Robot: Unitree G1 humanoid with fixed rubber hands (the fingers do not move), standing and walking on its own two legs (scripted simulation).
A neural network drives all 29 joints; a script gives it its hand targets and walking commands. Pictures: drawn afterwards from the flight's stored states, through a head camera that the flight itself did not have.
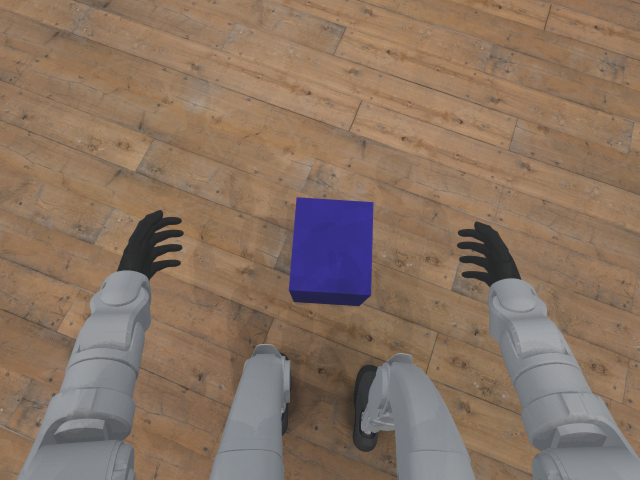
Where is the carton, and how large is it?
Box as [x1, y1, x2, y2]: [289, 197, 372, 305]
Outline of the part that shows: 297,197 289,281 289,291 293,300 302,302 359,305 370,295 372,202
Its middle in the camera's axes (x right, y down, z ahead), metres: +0.02 +0.05 +0.99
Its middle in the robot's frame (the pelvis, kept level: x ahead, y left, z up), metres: +0.48 +0.00 -0.57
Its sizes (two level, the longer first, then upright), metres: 0.220 0.182 0.233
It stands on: the floor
